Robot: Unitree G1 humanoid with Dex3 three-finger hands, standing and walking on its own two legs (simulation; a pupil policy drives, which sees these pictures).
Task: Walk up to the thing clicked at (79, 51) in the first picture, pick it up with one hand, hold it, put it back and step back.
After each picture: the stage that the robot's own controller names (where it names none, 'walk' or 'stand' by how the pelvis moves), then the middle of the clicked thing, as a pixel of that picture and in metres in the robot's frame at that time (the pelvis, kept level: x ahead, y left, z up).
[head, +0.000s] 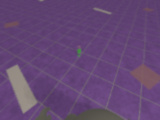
stand; (79, 51) +1.31 +0.21 -0.65
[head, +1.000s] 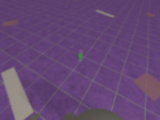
walk; (80, 55) +1.19 +0.13 -0.64
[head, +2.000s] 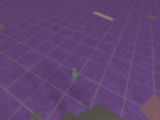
walk; (74, 73) +0.73 +0.18 -0.65
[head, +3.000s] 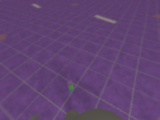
walk; (70, 86) +0.54 +0.25 -0.64
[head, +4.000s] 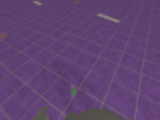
stand; (73, 90) +0.47 +0.21 -0.64
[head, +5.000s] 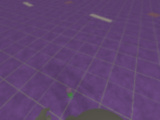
stand; (69, 93) +0.42 +0.24 -0.65
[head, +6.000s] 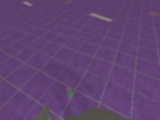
stand; (69, 92) +0.43 +0.24 -0.66
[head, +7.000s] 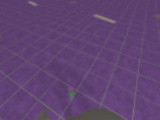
stand; (71, 92) +0.44 +0.22 -0.66
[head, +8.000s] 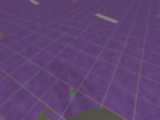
stand; (71, 92) +0.43 +0.21 -0.66
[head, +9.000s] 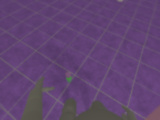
go down; (68, 77) +0.48 +0.20 -0.58
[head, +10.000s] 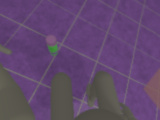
go down; (52, 47) +0.54 +0.24 -0.24
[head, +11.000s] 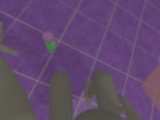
close in; (50, 43) +0.53 +0.25 -0.24
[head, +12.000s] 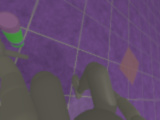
close; (13, 34) +0.52 +0.30 -0.17
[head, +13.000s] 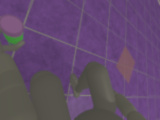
lift; (14, 35) +0.49 +0.29 -0.17
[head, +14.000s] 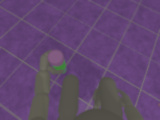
lift; (59, 64) +0.35 +0.21 -0.03
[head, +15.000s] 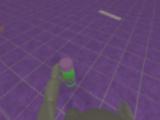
hold; (68, 74) +0.31 +0.14 +0.06
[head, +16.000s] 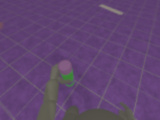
hold; (67, 75) +0.31 +0.15 +0.03
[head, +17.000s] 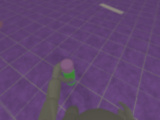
crouch; (69, 74) +0.32 +0.14 +0.02
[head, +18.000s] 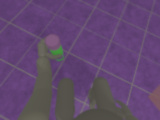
crouch; (56, 50) +0.47 +0.19 -0.05
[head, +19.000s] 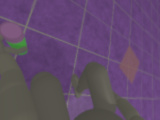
lower; (17, 42) +0.47 +0.27 -0.18
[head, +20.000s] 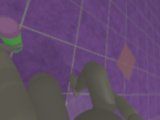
lower; (12, 38) +0.48 +0.28 -0.18
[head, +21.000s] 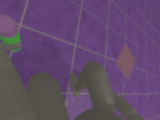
lower; (10, 37) +0.48 +0.28 -0.18
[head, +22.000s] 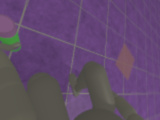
lower; (9, 37) +0.48 +0.29 -0.18
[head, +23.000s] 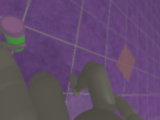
loosen; (15, 38) +0.48 +0.27 -0.18
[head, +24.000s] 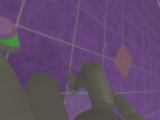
withdraw; (9, 39) +0.48 +0.28 -0.18
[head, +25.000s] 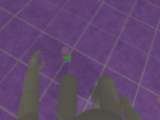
walk; (66, 55) +0.50 +0.20 -0.30
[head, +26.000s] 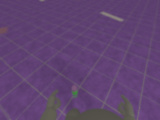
stand; (74, 91) +0.43 +0.15 -0.59
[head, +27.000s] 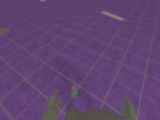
stand; (74, 91) +0.43 +0.17 -0.60
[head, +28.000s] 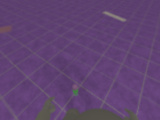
stand; (75, 90) +0.44 +0.16 -0.62
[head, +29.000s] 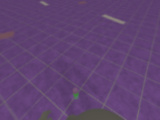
walk; (75, 93) +0.43 +0.17 -0.66
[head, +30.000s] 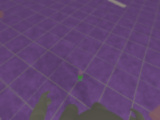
walk; (80, 76) +0.55 +0.08 -0.63
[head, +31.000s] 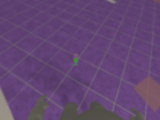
walk; (75, 59) +0.84 +0.17 -0.64
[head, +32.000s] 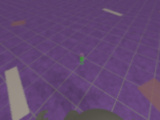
stand; (81, 58) +1.06 +0.17 -0.64
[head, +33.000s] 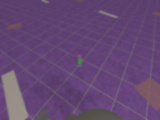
stand; (79, 60) +1.06 +0.18 -0.66
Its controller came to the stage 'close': yes
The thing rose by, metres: 0.67
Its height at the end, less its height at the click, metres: +0.00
